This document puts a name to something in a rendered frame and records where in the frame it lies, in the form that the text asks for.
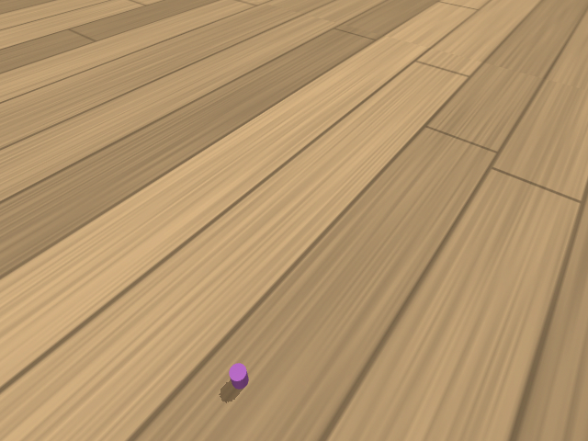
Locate tin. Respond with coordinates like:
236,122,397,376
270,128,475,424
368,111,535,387
229,363,249,390

